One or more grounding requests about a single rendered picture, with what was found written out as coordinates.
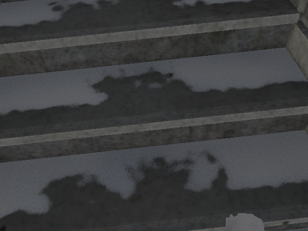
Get robot right thigh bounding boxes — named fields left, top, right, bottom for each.
left=225, top=213, right=265, bottom=231

